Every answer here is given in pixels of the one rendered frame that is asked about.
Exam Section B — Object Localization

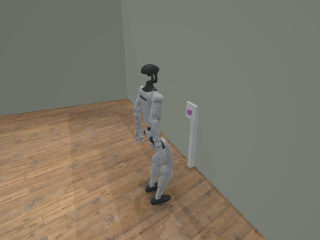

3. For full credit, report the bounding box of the right robot foot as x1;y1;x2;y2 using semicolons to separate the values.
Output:
150;194;171;205

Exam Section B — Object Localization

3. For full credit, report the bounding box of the robot left hand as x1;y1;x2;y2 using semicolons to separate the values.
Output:
134;129;144;145

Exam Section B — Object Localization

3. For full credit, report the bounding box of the robot foot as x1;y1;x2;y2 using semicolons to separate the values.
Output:
145;182;158;192
150;194;171;205

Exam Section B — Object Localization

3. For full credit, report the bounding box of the robot right hand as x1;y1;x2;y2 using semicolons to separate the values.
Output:
155;149;167;167

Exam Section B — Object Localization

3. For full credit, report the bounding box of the left robot forearm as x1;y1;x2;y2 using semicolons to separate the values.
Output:
133;110;142;131

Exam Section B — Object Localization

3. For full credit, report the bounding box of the panel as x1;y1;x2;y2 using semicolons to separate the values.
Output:
185;101;199;168

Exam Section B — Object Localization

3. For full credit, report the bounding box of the robot left upper arm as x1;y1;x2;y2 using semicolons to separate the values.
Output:
133;86;145;114

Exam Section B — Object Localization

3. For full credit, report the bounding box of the left robot foot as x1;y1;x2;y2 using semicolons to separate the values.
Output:
145;182;158;192

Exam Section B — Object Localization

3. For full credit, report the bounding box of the robot right upper arm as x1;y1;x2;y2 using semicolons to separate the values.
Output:
148;92;164;126

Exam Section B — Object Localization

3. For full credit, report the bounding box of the right robot forearm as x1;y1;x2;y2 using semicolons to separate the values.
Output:
150;119;163;150

